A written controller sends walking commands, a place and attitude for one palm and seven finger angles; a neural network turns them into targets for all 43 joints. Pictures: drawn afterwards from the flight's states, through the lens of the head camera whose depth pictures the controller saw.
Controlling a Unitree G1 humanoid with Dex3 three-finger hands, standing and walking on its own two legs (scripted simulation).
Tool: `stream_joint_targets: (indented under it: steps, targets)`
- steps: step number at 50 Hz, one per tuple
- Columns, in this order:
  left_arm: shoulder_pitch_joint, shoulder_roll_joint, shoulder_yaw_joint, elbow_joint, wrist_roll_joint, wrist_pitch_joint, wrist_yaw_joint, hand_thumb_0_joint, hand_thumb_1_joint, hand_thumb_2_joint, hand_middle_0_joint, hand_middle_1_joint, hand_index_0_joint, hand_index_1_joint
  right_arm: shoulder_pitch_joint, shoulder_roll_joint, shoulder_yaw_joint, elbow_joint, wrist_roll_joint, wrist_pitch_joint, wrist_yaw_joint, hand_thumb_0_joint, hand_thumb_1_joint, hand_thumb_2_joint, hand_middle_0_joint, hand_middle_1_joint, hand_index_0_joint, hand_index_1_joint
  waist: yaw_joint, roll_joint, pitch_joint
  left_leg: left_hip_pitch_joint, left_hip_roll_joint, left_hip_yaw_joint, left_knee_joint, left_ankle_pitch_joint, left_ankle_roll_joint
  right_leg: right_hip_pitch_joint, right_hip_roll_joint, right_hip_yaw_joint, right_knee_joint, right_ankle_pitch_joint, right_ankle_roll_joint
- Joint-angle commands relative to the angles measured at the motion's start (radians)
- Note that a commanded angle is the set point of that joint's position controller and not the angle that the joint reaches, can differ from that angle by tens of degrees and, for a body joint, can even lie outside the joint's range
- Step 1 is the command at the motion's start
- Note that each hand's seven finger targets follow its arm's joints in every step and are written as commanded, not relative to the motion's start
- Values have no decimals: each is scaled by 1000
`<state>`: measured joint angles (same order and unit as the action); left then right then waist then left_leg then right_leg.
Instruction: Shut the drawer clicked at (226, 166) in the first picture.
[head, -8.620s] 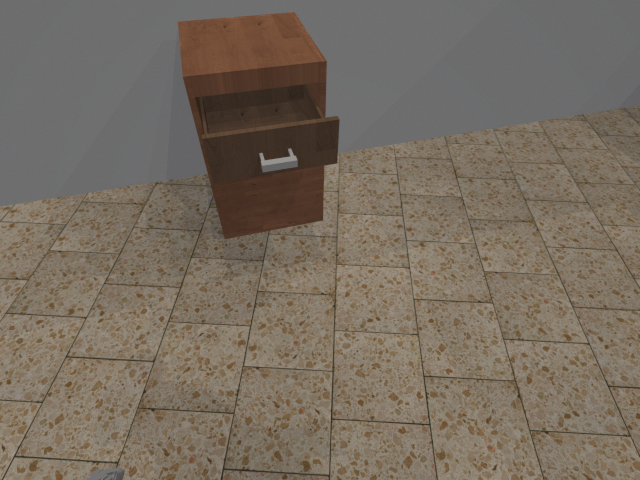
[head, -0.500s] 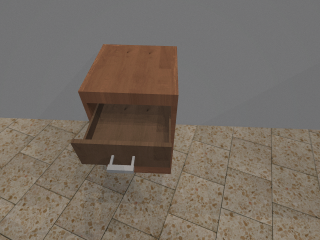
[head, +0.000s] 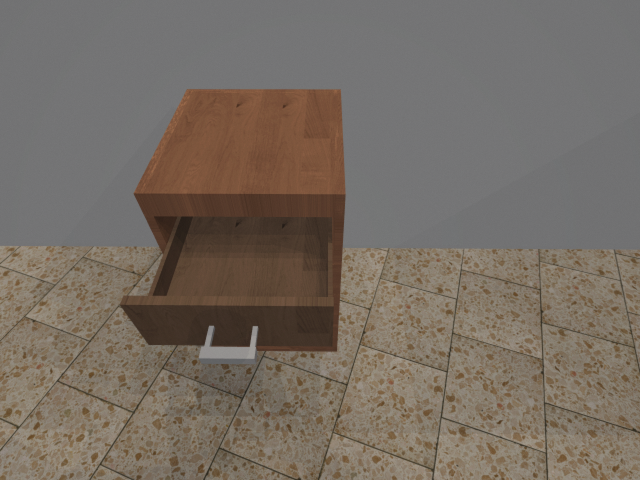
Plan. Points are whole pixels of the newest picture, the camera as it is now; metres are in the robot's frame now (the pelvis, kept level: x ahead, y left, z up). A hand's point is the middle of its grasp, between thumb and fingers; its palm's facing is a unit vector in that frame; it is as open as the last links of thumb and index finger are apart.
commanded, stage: come to a stop and stand still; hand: left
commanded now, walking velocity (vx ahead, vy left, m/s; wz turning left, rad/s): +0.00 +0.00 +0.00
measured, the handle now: (230, 343) +0.39 +0.20 -0.20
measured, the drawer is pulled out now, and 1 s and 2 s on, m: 0.22 0.22 0.22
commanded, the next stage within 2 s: look again from close up in 0.94 s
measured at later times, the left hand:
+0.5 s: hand out of the picture +0.02 +0.18 -0.16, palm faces +0.05 -0.96 -0.27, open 7.3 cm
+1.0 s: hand out of the picture -0.06 +0.20 -0.16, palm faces +0.01 -0.98 -0.21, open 7.4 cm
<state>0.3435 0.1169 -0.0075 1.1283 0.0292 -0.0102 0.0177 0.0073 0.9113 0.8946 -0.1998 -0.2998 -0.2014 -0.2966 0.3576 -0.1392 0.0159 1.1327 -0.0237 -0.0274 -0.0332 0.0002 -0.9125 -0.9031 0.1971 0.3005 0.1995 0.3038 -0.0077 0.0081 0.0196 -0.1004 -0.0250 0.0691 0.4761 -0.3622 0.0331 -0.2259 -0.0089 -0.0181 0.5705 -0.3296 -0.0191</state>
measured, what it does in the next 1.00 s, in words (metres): stands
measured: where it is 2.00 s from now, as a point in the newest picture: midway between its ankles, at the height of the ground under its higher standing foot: outside the picture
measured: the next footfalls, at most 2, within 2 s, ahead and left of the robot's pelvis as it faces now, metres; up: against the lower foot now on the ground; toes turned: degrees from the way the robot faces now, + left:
none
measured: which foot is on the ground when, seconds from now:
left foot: down 0.00-1.00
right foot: down 0.00-1.00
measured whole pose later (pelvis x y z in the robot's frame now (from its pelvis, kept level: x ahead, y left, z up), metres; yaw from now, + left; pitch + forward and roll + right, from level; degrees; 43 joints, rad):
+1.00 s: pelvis -0.04 +0.02 +0.01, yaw +1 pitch -1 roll +0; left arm 0.34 0.16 -0.02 1.06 0.02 0.01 0.03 0.01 0.91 0.89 -0.20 -0.30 -0.20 -0.30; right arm 0.34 -0.18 0.02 1.06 -0.02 0.00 -0.01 0.00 -0.92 -0.90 0.20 0.30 0.20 0.30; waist 0.00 0.01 0.03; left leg -0.20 -0.04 0.09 0.45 -0.25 0.06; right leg -0.25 -0.03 -0.01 0.48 -0.23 0.01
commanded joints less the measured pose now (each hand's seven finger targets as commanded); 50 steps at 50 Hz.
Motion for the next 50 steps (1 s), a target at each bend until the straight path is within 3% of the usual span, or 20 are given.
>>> stream_joint_targets:
  steps: [1, 3, 5, 6, 10, 16, 20, 21, 22, 23, 24, 25, 26, 27, 29, 30, 33, 36, 45, 50]
  targets:
    - [106, 87, 26, -16, -6, -26, 8, 0, 900, 900, -200, -300, -200, -300, 47, -95, -23, -32, 5, -22, -12, 0, -900, -900, 200, 300, 200, 300, 16, -47, 82, -125, 126, -85, -5, 278, 46, 30, -76, 77, -57, 295, -68]
    - [135, 119, 32, -2, -14, -36, 19, 0, 900, 900, -200, -300, -200, -300, 47, -59, -11, -34, 9, -20, -13, 0, -900, -900, 200, 300, 200, 300, 15, -140, 26, -174, 72, -27, 76, 201, 0, 144, -166, 171, -97, 625, -99]
    - [122, 129, 28, 0, -20, -43, 29, 0, 900, 900, -200, -300, -200, -300, 46, -40, -3, -23, 17, -13, -14, 0, -900, -900, 200, 300, 200, 300, 1, -121, -13, -148, 73, -31, 54, 144, -23, 190, -209, 173, -88, 957, -110]
    - [102, 126, 23, -5, -23, -44, 34, 0, 900, 900, -200, -300, -200, -300, 43, -39, -3, -16, 20, -10, -15, 0, -900, -900, 200, 300, 200, 300, -7, -92, -17, -112, 84, -40, 6, 189, -28, 182, -199, 149, -75, 1040, -96]
    - [56, 144, 29, -49, -28, -34, 43, 0, 900, 900, -200, -300, -200, -300, 36, -78, -19, -25, 24, 0, -23, 0, -900, -900, 200, 300, 200, 300, 2, 18, -49, -23, 117, -54, -22, 557, -24, 171, -157, 93, -31, 982, -52]
    - [20, 161, 38, -83, -18, -11, 47, 0, 900, 900, -200, -300, -200, -300, -13, -92, -34, -72, 21, 25, -15, 0, -900, -900, 200, 300, 200, 300, 9, -6, -42, -17, 133, -61, -30, 486, -24, 112, -169, 106, -67, 739, -62]
    - [1, 155, 31, -104, -18, -10, 43, 0, 900, 900, -200, -300, -200, -300, -31, -110, -33, -88, 16, 23, -11, 0, -900, -900, 200, 300, 200, 300, 8, -53, -63, 14, 137, -70, -43, 503, -19, 104, -149, 96, -80, 686, -57]
    - [105, 199, 52, -64, -15, -27, 71, 0, 900, 900, -200, -300, -200, -300, -162, -169, -61, -164, 29, 20, 4, 0, -900, -900, 200, 300, 200, 300, 64, -94, 0, -155, 123, 6, 190, 228, -41, 124, -196, 166, -126, 981, 23]
    - [87, 242, 55, -127, -7, -37, 64, 0, 900, 900, -200, -300, -200, -300, -129, -96, -54, -215, 24, 27, 10, 0, -900, -900, 200, 300, 200, 300, 38, -181, -55, -260, 59, -61, 268, -60, -21, 197, -278, 278, -132, 1058, -26]
    - [42, 203, 40, -141, -2, -43, 57, 0, 900, 900, -200, -300, -200, -300, -132, -95, -53, -216, 25, 29, 12, 0, -900, -900, 200, 300, 200, 300, 17, -126, -74, -251, 83, -86, 293, -110, -21, 158, -291, 242, -153, 927, -108]
    - [-8, 210, 42, -177, 1, -41, 53, 0, 900, 900, -200, -300, -200, -300, -99, -75, -47, -227, 26, 30, 18, 0, -900, -900, 200, 300, 200, 300, -4, -47, -127, -210, 73, -57, 253, -91, -27, 151, -280, 216, -142, 809, -149]
    - [-41, 224, 44, -198, 0, -36, 49, 0, 900, 900, -200, -300, -200, -300, -70, -67, -45, -221, 24, 33, 22, 0, -900, -900, 200, 300, 200, 300, -24, -54, -127, -167, 56, -38, 177, -47, -32, 110, -248, 176, -139, 669, -149]
    - [-73, 222, 40, -205, -6, -30, 46, 0, 900, 900, -200, -300, -200, -300, -38, -73, -43, -208, 21, 33, 23, 0, -900, -900, 200, 300, 200, 300, -42, -75, -101, -93, 49, -26, 73, 41, -35, 40, -214, 147, -138, 506, -125]
    - [-90, 210, 35, -207, -13, -22, 42, 0, 900, 900, -200, -300, -200, -300, -22, -89, -44, -198, 17, 29, 24, 0, -900, -900, 200, 300, 200, 300, -46, -40, -46, -46, 62, -35, 1, 91, -31, -43, -176, 127, -136, 317, -91]
    - [-84, 179, 32, -211, -16, -4, 33, 0, 900, 900, -200, -300, -200, -300, -31, -140, -42, -211, 4, 17, 23, 0, -900, -900, 200, 300, 200, 300, -15, 62, 54, -150, 166, -135, -79, 135, 13, -90, -84, 73, -137, 39, -35]
    - [-83, 175, 29, -209, -12, 5, 30, 0, 900, 900, -200, -300, -200, -300, -58, -150, -39, -221, 1, 18, 24, 0, -900, -900, 200, 300, 200, 300, -2, 87, 86, -222, 170, -173, -128, 50, 25, -58, -55, 44, -125, -27, -24]
    - [-38, 160, 21, -192, -8, 14, 20, 0, 900, 900, -200, -300, -200, -300, -91, -167, -35, -232, 1, 19, 25, 0, -900, -900, 200, 300, 200, 300, 22, 54, 145, -333, 159, -200, -231, -199, 30, -14, -41, 32, -111, -41, -18]
    - [-11, 160, 20, -183, -6, 13, 14, 0, 900, 900, -200, -300, -200, -300, -81, -175, -35, -226, 0, 17, 25, 0, -900, -900, 200, 300, 200, 300, 27, 22, 105, -314, 152, -198, -245, -219, 33, 2, -44, 34, -114, -44, -15]
    - [13, 141, 9, -138, -10, -1, 11, 0, 900, 900, -200, -300, -200, -300, -20, -158, -21, -154, 7, 6, 22, 0, -900, -900, 200, 300, 200, 300, 14, -2, 74, -232, 135, -176, -227, -110, 31, -14, -68, 63, -153, 1, -20]
    - [29, 125, 1, -91, -15, -11, 15, 0, 900, 900, -200, -300, -200, -300, 13, -134, -12, -104, 13, -4, 16, 0, -900, -900, 200, 300, 200, 300, 8, -12, 45, -157, 129, -144, -183, 69, 26, 0, -83, 69, -163, 104, -20]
